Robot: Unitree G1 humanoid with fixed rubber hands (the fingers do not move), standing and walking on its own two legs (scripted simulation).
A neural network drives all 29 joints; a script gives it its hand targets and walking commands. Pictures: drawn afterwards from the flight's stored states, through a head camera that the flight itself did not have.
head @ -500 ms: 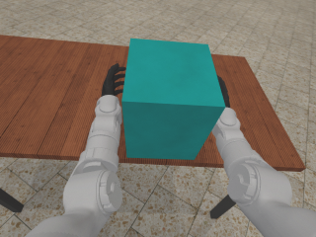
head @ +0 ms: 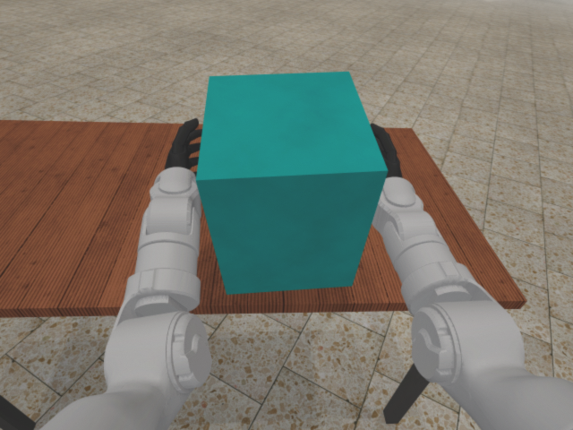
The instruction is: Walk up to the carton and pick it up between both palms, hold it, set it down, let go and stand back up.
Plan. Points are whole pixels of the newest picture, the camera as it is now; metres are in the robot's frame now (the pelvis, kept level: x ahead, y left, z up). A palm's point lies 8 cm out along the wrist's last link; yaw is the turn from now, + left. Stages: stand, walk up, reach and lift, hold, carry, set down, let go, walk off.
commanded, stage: reach and lift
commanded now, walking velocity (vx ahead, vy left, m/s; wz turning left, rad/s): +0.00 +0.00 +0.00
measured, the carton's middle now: (285, 187) +0.41 +0.01 +0.16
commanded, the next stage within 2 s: hold in 1.88 s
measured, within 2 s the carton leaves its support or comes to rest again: neither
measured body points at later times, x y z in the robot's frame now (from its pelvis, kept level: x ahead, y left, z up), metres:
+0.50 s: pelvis -0.02 +0.02 +0.00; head -0.08 +0.06 +0.44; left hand +0.40 +0.19 +0.24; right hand +0.39 -0.11 +0.24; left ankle +0.07 +0.12 -0.75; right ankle -0.05 -0.09 -0.75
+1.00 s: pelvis -0.04 +0.03 +0.00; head -0.10 +0.06 +0.44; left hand +0.37 +0.18 +0.24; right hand +0.37 -0.12 +0.24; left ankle +0.07 +0.12 -0.75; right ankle -0.05 -0.09 -0.75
